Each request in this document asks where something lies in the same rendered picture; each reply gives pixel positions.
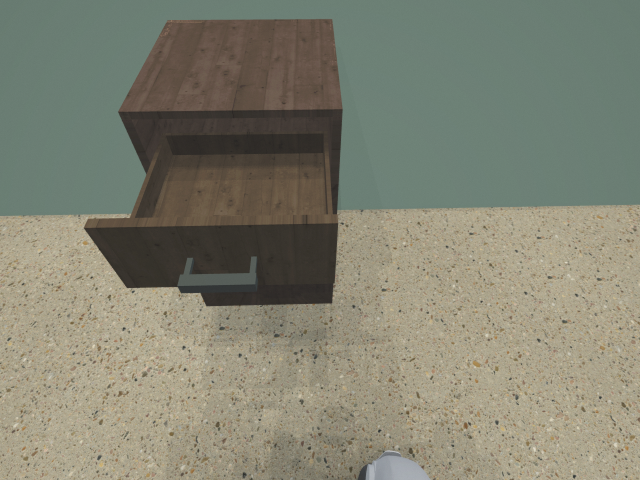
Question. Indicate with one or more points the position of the cabinet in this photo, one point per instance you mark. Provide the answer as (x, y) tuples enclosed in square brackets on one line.
[(270, 75)]

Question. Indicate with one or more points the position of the robot right thigh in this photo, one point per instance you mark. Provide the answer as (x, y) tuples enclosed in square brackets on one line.
[(395, 468)]

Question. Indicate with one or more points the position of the handle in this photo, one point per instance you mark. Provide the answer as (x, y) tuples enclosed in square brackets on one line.
[(214, 283)]

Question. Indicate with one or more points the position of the drawer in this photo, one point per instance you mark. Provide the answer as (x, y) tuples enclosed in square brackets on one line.
[(221, 198)]

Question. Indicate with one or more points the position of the right robot shin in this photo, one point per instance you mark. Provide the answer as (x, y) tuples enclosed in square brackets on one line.
[(390, 453)]

